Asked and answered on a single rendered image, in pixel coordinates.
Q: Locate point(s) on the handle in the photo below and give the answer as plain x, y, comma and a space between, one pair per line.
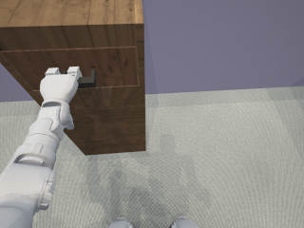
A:
86, 82

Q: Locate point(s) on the drawer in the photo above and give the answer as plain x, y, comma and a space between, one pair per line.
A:
114, 66

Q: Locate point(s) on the robot left forearm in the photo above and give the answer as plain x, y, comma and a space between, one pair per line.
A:
42, 141

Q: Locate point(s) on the cabinet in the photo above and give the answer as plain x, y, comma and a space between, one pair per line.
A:
106, 119

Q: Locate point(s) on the robot left shin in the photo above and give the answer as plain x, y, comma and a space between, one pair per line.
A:
121, 219

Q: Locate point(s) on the robot right shin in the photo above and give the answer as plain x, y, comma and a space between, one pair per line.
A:
181, 218

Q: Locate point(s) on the robot left hand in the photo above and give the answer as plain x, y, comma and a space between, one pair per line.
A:
61, 86

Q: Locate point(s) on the robot shin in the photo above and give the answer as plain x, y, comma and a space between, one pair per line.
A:
181, 218
121, 219

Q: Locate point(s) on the robot left upper arm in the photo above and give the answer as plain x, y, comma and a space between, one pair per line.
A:
24, 191

